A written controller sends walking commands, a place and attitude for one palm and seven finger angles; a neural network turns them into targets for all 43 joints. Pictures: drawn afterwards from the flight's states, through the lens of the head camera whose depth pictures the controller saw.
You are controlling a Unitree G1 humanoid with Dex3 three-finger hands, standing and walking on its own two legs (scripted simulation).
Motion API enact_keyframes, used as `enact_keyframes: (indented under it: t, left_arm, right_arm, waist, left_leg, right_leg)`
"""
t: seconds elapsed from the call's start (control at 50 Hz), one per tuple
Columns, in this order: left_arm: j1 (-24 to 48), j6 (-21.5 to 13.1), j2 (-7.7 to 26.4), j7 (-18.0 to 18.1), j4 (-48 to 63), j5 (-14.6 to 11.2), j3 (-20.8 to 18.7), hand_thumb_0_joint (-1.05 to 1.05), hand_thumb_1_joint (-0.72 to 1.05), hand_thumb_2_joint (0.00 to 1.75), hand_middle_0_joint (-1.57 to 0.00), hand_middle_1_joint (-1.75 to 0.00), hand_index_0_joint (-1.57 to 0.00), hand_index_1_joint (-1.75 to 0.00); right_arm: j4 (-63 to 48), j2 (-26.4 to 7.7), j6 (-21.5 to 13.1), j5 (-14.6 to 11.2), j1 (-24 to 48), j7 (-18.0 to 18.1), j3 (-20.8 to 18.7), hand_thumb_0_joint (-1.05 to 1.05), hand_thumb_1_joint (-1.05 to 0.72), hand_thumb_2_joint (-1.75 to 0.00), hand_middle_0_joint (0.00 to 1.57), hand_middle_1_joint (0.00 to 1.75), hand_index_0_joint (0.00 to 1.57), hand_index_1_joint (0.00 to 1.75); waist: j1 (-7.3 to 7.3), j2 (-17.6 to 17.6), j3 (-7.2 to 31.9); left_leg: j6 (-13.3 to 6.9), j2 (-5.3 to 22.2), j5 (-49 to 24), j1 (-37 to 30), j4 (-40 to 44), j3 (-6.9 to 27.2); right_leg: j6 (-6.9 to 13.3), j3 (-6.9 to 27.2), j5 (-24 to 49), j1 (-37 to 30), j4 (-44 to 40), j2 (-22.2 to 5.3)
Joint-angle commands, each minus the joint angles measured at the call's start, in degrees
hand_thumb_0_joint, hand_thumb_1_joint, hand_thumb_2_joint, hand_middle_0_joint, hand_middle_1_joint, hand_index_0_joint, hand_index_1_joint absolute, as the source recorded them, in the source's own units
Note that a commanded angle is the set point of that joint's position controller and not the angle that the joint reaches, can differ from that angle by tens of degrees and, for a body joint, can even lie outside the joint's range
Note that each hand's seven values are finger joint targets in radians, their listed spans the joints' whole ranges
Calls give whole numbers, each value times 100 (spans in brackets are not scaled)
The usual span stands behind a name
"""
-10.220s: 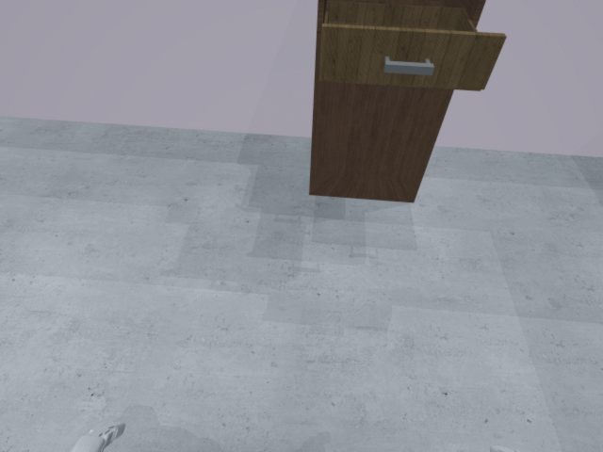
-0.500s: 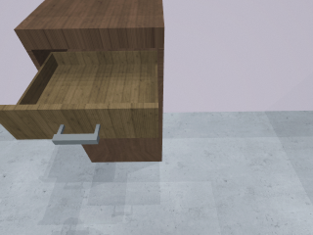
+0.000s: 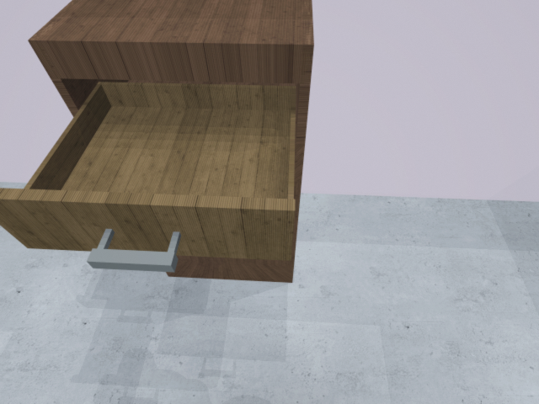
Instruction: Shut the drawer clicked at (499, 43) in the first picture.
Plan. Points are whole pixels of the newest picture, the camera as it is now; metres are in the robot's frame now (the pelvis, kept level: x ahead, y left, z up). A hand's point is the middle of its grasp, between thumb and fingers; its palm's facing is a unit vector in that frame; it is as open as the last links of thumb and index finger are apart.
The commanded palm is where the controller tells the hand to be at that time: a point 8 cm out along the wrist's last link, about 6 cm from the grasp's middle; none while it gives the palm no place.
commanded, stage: come to a stop and stand still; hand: left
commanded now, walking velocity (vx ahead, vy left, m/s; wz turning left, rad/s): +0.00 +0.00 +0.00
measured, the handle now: (137, 248) +0.31 +0.22 +0.05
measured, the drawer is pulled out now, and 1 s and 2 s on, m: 0.30 0.30 0.30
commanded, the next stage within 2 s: look again from close up in 1.56 s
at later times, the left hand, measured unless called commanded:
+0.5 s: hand out of the picture +0.06 +0.19 -0.16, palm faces +0.01 -0.96 -0.28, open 7.3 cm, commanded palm none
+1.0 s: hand out of the picture -0.02 +0.21 -0.17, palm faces +0.01 -0.97 -0.24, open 7.3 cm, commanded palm none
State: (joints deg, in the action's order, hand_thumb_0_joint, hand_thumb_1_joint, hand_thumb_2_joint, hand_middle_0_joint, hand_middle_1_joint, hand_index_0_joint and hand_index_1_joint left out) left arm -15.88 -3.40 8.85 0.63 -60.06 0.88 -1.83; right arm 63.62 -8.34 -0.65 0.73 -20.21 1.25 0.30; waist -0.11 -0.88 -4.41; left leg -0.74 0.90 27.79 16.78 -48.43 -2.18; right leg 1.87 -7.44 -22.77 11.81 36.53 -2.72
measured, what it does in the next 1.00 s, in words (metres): steps on the spot: left foot, then right foot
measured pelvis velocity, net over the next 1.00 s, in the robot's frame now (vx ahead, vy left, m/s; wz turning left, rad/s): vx -0.01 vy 0.02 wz -0.01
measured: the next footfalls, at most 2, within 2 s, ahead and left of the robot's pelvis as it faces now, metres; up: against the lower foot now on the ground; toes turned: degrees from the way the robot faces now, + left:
left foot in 0.18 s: +0.14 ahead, +0.15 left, +0.00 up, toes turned +4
right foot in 0.46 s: +0.04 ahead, -0.09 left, +0.00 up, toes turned -4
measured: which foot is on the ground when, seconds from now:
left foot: up 0.00-0.16, down 0.18-0.48, up 0.50-0.92, down 0.94-1.00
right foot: down 0.00-0.20, up 0.22-0.44, down 0.46-1.00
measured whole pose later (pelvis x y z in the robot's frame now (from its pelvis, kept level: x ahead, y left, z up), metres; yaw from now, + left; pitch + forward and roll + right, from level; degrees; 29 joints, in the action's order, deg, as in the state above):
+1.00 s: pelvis -0.01 +0.02 +0.00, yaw -1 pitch +0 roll +0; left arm -18.8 1.1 10.2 2.2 -58.0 0.7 0.4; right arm 54.4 -11.6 2.7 1.7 -12.1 0.7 -2.0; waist -0.6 -1.5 -3.4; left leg -0.8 -0.3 19.2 17.0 -36.0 -0.2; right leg 0.4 -4.8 -18.0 17.5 35.1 -1.7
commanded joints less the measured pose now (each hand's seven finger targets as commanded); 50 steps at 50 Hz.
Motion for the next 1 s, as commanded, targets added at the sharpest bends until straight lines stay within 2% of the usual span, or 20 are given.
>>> enact_keyframes:
  t: [0.0,0.06,0.12,0.14,0.16,0.2,0.32,0.4,0.42,0.44,0.46,0.48,0.54,0.62,0.72,0.84,0.86,0.9,0.96,0.98]
  left_arm:
    - [-1322,12,763,158,-225,95,-148,0,90,90,-20,-30,-20,-30]
    - [-480,100,649,162,70,107,-93,0,90,90,-20,-30,-20,-30]
    - [-425,214,684,209,85,23,-105,0,90,90,-20,-30,-20,-30]
    - [-630,242,579,218,69,-14,-77,0,90,90,-20,-30,-20,-30]
    - [-892,310,394,241,113,-65,-53,0,90,90,-20,-30,-20,-30]
    - [-839,399,393,276,207,-29,-40,0,90,90,-20,-30,-20,-30]
    - [-636,568,384,157,323,-23,-90,0,90,90,-20,-30,-20,-30]
    - [-954,514,281,91,396,37,-107,0,90,90,-20,-30,-20,-30]
    - [-1030,468,448,104,417,86,-135,0,90,90,-20,-30,-20,-30]
    - [-793,395,866,117,517,142,-154,0,90,90,-20,-30,-20,-30]
    - [-396,371,1092,123,726,118,-150,0,90,90,-20,-30,-20,-30]
    - [-86,367,1166,107,822,111,-130,0,90,90,-20,-30,-20,-30]
    - [66,233,873,107,790,47,-94,0,90,90,-20,-30,-20,-30]
    - [-498,147,961,100,615,55,-168,0,90,90,-20,-30,-20,-30]
    - [-797,181,1070,150,437,71,-239,0,90,90,-20,-30,-20,-30]
    - [-316,274,1056,142,379,45,-219,0,90,90,-20,-30,-20,-30]
    - [20,167,1454,222,584,-10,92,0,90,90,-20,-30,-20,-30]
    - [39,288,1026,236,775,8,22,0,90,90,-20,-30,-20,-30]
    - [-137,218,1143,255,784,27,42,0,90,90,-20,-30,-20,-30]
    - [74,258,1199,258,777,29,31,0,90,90,-20,-30,-20,-30]
  right_arm:
    - [-712,-426,-157,31,831,-75,-169,0,-90,-90,20,30,20,30]
    - [-664,-101,-49,-38,639,-143,-121,0,-90,-90,20,30,20,30]
    - [-254,-248,-74,-19,-278,-76,-106,0,-90,-90,20,30,20,30]
    - [-211,-585,-122,26,-477,-27,-179,0,-90,-90,20,30,20,30]
    - [-322,-943,-166,18,-498,12,-252,0,-90,-90,20,30,20,30]
    - [-512,-1079,-73,13,-138,69,-256,0,-90,-90,20,30,20,30]
    - [-861,-1173,78,80,765,192,-387,0,-90,-90,20,30,20,30]
    - [-1040,-1117,171,67,1114,118,-483,0,-90,-90,20,30,20,30]
    - [-1083,-887,217,36,1142,65,-460,0,-90,-90,20,30,20,30]
    - [-1194,-471,284,-11,1091,-2,-395,0,-90,-90,20,30,20,30]
    - [-1252,-423,335,4,1161,-45,-389,0,-90,-90,20,30,20,30]
    - [-1206,-483,344,30,1136,-98,-403,0,-90,-90,20,30,20,30]
    - [-902,-596,294,74,931,-137,-370,0,-90,-90,20,30,20,30]
    - [-879,-632,191,57,896,-138,-334,0,-90,-90,20,30,20,30]
    - [-960,-518,191,15,999,-103,-276,0,-90,-90,20,30,20,30]
    - [-737,-417,156,-20,445,-73,-221,0,-90,-90,20,30,20,30]
    - [-1078,-934,217,118,629,-103,-261,0,-90,-90,20,30,20,30]
    - [-1276,-829,178,162,663,-84,-365,0,-90,-90,20,30,20,30]
    - [-1409,-789,192,107,625,-76,-291,0,-90,-90,20,30,20,30]
    - [-1343,-727,191,66,604,-90,-295,0,-90,-90,20,30,20,30]
  waist:
    - [-464,1003,-253]
    - [-53,1251,-293]
    - [283,803,301]
    - [259,-43,736]
    - [159,-1074,1039]
    - [131,-958,621]
    - [-10,-905,796]
    - [-264,-540,1010]
    - [-313,152,811]
    - [-199,1560,519]
    - [-221,1685,369]
    - [-148,1200,323]
    - [-42,1120,-33]
    - [-288,851,344]
    - [-430,676,465]
    - [-113,960,625]
    - [364,-555,-171]
    - [170,-820,375]
    - [77,1179,512]
    - [148,1035,442]
  left_leg:
    - [-2,330,380,2313,-1261,195]
    - [72,163,-604,785,424,-185]
    - [126,32,-2883,-1051,1979,-305]
    - [-52,562,-4399,-1567,2068,108]
    - [-579,1618,-6189,-1539,2284,1256]
    - [-1118,1968,-6580,-863,2655,1305]
    - [-1153,1871,-5413,-702,2516,1166]
    - [-679,1330,-3225,5,2226,675]
    - [-365,848,-1826,486,1847,410]
    - [71,76,-372,940,1117,-75]
    - [158,-70,85,729,393,62]
    - [136,2,80,500,-39,292]
    - [171,22,-762,1050,-436,285]
    - [297,-17,-543,1371,-128,108]
    - [315,-64,-324,1239,373,58]
    - [202,-156,-1184,-432,2025,-83]
    - [-124,-163,-1367,-847,2077,516]
    - [-146,264,-236,-314,2120,579]
    - [-16,20,-596,170,1284,304]
    - [0,40,-759,-162,1284,258]
  right_leg:
    - [1201,2045,4268,-1391,-1550,-1990]
    - [666,748,4294,-81,-1439,-1242]
    - [163,357,2908,354,-423,-685]
    - [-53,246,1939,388,178,-417]
    - [-256,151,-164,508,820,-77]
    - [-167,568,-1472,533,1880,49]
    - [-178,709,-997,908,1671,-20]
    - [-185,423,455,-46,-143,99]
    - [-179,782,920,-219,-1034,-83]
    - [131,2214,502,185,-1930,-1093]
    - [599,2787,42,906,-2520,-1754]
    - [808,2687,-902,1346,-2673,-1727]
    - [394,2230,341,574,-2453,-1168]
    - [763,2043,2513,-903,-1960,-1381]
    - [1050,2032,3528,-1307,-1748,-1571]
    - [707,1618,2156,-185,-1660,-1165]
    - [386,1643,487,821,-1093,-672]
    - [204,1196,-758,1146,-1174,-505]
    - [358,2110,-866,638,-1883,-1057]
    - [344,1934,-853,968,-1855,-1137]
